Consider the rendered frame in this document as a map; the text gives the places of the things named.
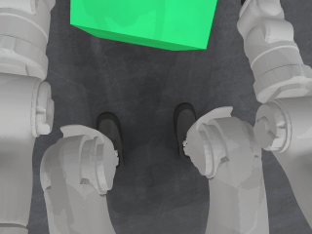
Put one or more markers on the left robot forearm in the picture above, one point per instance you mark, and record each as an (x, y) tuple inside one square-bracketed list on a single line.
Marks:
[(24, 35)]

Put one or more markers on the robot thigh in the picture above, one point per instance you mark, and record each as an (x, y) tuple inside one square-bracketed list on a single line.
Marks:
[(238, 204), (81, 173)]

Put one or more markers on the robot left upper arm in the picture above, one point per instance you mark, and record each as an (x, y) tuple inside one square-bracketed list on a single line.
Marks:
[(26, 112)]

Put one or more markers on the robot right upper arm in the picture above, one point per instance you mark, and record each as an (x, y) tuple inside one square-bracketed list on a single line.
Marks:
[(284, 126)]

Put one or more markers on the right robot thigh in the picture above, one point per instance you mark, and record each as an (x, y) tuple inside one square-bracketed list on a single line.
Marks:
[(238, 204)]

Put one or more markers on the left robot thigh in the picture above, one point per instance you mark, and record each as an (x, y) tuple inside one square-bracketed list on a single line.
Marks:
[(81, 173)]

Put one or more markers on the right robot forearm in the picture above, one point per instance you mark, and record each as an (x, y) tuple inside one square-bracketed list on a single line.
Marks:
[(274, 58)]

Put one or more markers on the carton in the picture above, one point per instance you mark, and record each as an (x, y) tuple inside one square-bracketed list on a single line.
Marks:
[(174, 25)]

